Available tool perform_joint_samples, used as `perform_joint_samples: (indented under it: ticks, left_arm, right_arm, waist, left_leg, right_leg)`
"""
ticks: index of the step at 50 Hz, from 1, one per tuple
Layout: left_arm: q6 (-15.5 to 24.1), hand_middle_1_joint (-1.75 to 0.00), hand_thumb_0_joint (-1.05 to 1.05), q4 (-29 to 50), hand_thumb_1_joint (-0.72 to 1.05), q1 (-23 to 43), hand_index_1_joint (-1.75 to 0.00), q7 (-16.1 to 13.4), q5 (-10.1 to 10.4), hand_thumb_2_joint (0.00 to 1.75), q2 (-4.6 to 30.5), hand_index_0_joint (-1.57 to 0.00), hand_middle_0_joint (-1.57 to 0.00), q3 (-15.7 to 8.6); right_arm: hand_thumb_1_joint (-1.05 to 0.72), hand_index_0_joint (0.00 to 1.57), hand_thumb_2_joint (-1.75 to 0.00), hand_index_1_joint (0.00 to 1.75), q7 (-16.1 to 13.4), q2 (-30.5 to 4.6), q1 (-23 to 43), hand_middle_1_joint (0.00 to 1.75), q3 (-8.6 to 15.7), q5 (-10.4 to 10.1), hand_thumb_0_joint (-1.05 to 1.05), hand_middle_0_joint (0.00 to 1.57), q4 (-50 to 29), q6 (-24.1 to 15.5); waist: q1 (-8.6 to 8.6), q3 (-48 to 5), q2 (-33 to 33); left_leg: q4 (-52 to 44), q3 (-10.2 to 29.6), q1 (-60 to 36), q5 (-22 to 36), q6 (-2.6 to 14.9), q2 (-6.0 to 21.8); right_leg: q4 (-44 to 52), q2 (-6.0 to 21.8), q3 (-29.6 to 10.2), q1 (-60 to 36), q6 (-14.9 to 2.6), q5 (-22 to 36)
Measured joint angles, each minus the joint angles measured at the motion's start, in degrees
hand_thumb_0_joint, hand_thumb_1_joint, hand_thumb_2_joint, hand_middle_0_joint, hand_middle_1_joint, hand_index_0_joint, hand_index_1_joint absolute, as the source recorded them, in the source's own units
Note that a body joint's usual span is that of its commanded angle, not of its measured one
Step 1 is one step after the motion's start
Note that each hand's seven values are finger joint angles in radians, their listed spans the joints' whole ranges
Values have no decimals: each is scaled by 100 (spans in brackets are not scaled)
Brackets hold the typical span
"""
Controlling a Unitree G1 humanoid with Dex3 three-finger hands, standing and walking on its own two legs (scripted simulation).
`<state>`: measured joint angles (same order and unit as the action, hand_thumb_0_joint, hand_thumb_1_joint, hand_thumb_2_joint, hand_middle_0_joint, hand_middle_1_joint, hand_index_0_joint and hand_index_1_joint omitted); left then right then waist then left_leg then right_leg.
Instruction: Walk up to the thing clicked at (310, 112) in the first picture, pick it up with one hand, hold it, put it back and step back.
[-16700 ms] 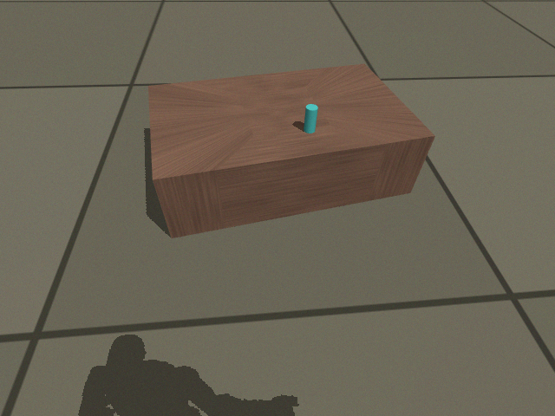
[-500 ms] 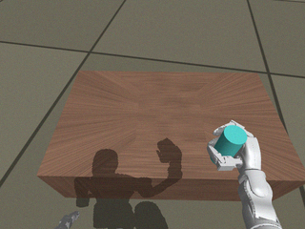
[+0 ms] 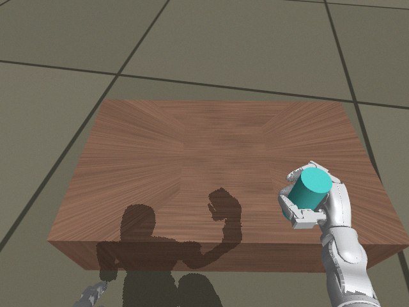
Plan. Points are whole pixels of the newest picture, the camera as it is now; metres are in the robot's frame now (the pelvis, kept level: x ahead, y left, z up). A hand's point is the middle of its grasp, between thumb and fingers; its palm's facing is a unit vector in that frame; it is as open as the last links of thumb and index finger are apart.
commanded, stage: hold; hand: right
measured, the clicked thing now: (304, 196) +0.33 -0.18 +0.05
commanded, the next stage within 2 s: crouch in 1.80 s
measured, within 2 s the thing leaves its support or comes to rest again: neither
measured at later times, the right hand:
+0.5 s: hand (293, 197) +0.33 -0.16 +0.05, palm faces +0.04 +1.00 +0.01, open 7.1 cm
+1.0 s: hand (293, 198) +0.33 -0.16 +0.05, palm faces +0.04 +1.00 +0.02, open 7.1 cm
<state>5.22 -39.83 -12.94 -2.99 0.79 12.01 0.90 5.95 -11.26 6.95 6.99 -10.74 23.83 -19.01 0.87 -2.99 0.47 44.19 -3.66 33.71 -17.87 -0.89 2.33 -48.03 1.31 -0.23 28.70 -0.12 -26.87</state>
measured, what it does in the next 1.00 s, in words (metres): stands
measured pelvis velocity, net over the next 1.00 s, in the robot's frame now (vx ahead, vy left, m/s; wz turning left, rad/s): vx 0.00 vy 0.00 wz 0.00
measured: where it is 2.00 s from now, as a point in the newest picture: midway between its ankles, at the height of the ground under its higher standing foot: outside the picture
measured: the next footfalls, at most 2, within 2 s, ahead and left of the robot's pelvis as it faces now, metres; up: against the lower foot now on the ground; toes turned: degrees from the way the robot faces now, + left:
none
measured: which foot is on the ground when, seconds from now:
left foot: down 0.00-1.00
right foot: down 0.00-1.00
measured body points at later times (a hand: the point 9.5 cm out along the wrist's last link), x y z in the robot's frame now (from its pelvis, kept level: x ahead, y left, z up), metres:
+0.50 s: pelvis +0.00 +0.01 +0.00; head +0.05 +0.00 +0.45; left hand +0.13 +0.25 -0.11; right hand +0.32 -0.21 +0.05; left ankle +0.04 +0.13 -0.70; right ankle -0.03 -0.11 -0.70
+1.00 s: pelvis +0.00 +0.00 +0.00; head +0.04 +0.00 +0.45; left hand +0.13 +0.25 -0.11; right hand +0.32 -0.21 +0.05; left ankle +0.04 +0.13 -0.70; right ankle -0.03 -0.11 -0.70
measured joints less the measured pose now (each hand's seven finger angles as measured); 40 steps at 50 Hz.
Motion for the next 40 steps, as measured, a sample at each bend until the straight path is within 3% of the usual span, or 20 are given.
perform_joint_samples:
  ticks: [40]
  left_arm:
    - [-6,-30,1,-73,88,8,-31,-31,-3,92,31,-20,-20,-5]
  right_arm:
    - [9,91,-117,113,79,24,66,112,116,-25,0,89,132,-108]
  waist:
    - [34,54,0]
  left_leg:
    - [16,-16,-8,-20,53,-29]
  right_leg:
    - [51,28,-19,-38,51,21]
